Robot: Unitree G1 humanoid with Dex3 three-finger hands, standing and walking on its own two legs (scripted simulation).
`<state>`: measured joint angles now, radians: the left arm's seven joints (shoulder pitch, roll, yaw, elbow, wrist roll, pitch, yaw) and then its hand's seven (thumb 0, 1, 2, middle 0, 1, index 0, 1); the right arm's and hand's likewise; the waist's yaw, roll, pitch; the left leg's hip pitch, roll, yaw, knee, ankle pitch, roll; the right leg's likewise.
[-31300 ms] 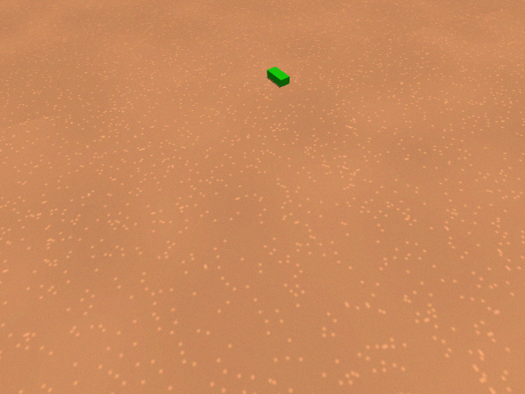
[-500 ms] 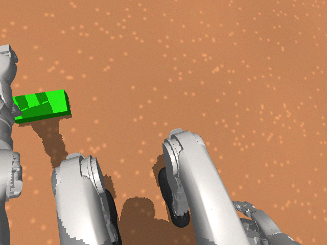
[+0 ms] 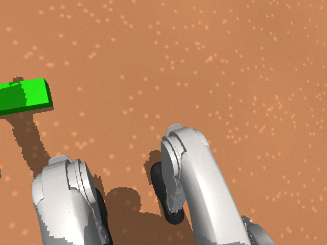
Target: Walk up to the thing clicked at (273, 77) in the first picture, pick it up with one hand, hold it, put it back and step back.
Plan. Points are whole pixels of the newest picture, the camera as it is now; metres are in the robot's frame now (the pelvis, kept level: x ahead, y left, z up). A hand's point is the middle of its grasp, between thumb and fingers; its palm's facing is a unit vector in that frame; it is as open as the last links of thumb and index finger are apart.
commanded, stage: home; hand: left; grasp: from above
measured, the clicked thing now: (17, 97) +0.51 +0.28 -0.30
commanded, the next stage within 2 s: none
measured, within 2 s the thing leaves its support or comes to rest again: neither
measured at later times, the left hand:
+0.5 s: hand out of the picture +0.37 +0.28 +0.02, palm faces -0.27 -0.61 -0.74, open 8.0 cm
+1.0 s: hand out of the picture +0.26 +0.22 +0.23, palm faces +0.15 -0.95 -0.28, open 7.4 cm
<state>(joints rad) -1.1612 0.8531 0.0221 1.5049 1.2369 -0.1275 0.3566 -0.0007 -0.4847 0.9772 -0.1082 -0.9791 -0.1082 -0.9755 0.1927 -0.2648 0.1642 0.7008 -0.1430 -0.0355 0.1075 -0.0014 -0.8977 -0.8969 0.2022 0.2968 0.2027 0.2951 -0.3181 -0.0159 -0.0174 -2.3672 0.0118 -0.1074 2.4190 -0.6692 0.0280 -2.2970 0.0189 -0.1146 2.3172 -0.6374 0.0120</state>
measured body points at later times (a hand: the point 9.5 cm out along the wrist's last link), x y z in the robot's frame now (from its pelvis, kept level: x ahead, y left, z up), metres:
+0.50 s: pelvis +0.00 +0.00 +0.14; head +0.19 +0.06 +0.54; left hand +0.38 +0.31 +0.06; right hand +0.15 -0.26 +0.02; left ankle +0.08 +0.12 -0.29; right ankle +0.11 -0.11 -0.29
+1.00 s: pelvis +0.05 +0.00 +0.32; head +0.13 +0.03 +0.76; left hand +0.25 +0.27 +0.25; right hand +0.24 -0.22 +0.23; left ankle +0.07 +0.12 -0.29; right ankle +0.11 -0.11 -0.29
